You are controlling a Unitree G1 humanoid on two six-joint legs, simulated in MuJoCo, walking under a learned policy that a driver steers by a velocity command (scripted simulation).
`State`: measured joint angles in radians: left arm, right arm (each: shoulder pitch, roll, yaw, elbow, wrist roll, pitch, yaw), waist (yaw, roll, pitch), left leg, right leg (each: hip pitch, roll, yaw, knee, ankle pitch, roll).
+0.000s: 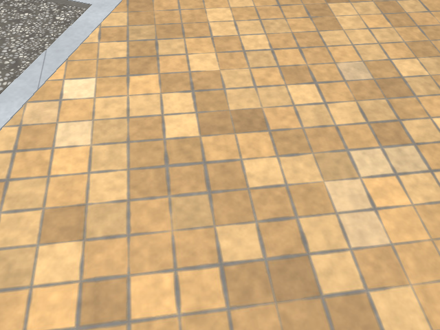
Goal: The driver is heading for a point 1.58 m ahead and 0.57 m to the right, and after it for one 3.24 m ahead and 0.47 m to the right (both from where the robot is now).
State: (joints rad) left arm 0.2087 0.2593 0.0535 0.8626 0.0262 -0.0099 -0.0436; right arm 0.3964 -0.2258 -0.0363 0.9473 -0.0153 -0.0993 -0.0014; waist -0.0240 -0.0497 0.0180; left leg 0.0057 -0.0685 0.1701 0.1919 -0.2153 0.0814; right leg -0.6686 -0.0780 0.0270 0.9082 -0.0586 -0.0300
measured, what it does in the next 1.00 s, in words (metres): walks ahead, turning right: right foot, then left foot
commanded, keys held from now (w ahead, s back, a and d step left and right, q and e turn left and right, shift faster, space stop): w+e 0.86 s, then w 0.14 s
